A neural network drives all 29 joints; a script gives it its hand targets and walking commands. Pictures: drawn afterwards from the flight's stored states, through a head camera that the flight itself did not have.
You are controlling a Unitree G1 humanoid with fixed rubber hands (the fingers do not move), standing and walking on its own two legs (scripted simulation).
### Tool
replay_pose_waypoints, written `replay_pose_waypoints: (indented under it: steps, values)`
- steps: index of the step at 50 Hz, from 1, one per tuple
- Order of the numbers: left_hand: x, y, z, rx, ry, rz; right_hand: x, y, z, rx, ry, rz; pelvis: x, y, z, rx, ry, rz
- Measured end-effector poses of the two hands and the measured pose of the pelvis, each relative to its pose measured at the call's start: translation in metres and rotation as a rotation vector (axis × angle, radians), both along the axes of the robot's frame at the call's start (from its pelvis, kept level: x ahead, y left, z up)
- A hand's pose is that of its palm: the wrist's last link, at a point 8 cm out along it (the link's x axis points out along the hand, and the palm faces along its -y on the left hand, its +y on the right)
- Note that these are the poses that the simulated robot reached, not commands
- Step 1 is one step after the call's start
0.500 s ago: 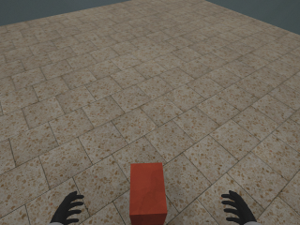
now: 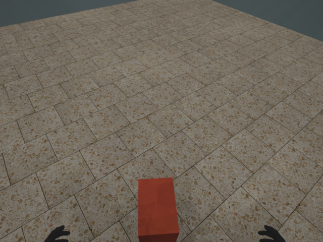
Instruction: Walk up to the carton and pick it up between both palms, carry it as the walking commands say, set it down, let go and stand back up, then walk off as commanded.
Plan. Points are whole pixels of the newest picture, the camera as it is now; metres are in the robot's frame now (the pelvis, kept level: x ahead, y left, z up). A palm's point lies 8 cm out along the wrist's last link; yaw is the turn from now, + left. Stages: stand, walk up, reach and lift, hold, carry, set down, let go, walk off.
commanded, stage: stand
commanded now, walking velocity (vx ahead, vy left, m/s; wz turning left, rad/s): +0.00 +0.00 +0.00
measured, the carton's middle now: (156, 212) +0.40 +0.01 -0.64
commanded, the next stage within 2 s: walk off in 1.28 s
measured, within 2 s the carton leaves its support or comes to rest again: neither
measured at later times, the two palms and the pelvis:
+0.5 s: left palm out of the picture +0.09 +0.30 -0.10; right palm out of the picture +0.09 -0.30 -0.09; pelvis -0.01 +0.00 +0.01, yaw +0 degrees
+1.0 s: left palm out of the picture +0.07 +0.30 -0.10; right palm out of the picture +0.07 -0.31 -0.09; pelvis -0.02 +0.00 +0.01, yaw +0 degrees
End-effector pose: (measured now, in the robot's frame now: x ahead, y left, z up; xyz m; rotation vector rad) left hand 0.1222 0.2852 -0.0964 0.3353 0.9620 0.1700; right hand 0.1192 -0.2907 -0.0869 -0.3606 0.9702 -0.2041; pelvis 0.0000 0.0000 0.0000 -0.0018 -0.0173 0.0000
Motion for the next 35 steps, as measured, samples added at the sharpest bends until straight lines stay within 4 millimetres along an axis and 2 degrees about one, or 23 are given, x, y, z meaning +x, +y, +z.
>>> replay_pose_waypoints:
  steps: [8,35]
  values:
    - [-0.006,0.004,0.0,0.009,0.023,0.006,-0.011,-0.004,-0.003,-0.003,0.031,-0.015,-0.002,0.0,0.002,0.001,-0.008,-0.002]
    - [-0.044,0.013,-0.003,0.023,0.106,0.036,-0.042,-0.017,-0.005,-0.012,0.104,-0.033,-0.017,-0.002,0.007,0.0,-0.026,-0.001]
